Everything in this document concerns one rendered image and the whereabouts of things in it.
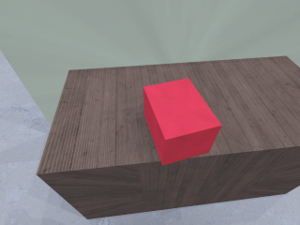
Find pedestal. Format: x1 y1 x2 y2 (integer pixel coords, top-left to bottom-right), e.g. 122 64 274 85
37 55 300 219

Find carton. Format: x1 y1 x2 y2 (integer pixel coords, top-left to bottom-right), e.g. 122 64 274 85
143 78 222 166

